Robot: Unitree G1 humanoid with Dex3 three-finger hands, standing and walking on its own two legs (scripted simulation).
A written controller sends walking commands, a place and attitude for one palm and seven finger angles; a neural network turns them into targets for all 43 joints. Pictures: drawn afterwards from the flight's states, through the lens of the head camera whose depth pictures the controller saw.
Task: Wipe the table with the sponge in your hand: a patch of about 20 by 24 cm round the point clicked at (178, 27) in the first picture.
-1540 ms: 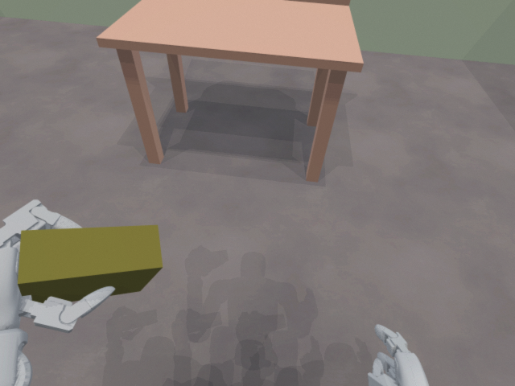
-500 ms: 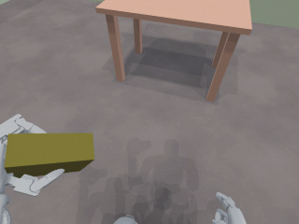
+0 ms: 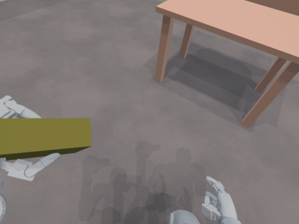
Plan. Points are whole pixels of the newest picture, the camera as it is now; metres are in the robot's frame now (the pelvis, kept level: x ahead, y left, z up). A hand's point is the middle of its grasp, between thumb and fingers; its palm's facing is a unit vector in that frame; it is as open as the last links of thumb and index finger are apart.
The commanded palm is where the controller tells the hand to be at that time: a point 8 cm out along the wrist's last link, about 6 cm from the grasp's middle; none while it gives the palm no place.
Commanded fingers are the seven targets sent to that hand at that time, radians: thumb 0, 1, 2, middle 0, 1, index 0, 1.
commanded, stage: walk to a spot facing it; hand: left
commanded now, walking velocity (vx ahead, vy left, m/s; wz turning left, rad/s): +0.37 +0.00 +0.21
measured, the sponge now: (58, 138) +0.24 +0.20 +0.16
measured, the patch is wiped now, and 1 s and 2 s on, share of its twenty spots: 0.00 0.00 0.00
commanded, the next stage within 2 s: none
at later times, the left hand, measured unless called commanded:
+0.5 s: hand (62, 104) +0.31 +0.21 +0.18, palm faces +0.43 -0.77 -0.47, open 9.6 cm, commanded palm +0.25 +0.26 +0.19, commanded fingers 0.00 0.10 1.30 -1.20 -1.60 -1.20 -1.60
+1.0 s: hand (70, 62) +0.44 +0.23 +0.19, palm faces +0.55 -0.65 -0.53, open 9.6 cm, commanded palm +0.39 +0.26 +0.19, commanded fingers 0.00 0.10 1.30 -1.20 -1.60 -1.20 -1.60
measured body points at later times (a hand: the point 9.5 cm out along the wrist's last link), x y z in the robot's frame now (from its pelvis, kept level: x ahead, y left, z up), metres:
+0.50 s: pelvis +0.12 -0.04 +0.01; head +0.16 -0.03 +0.46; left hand +0.28 +0.25 +0.20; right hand +0.31 -0.29 -0.08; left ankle +0.16 +0.11 -0.68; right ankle +0.11 -0.15 -0.73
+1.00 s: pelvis +0.29 -0.04 +0.00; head +0.32 -0.06 +0.45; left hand +0.41 +0.27 +0.21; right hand +0.47 -0.20 -0.12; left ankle +0.21 +0.10 -0.73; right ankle +0.36 -0.14 -0.73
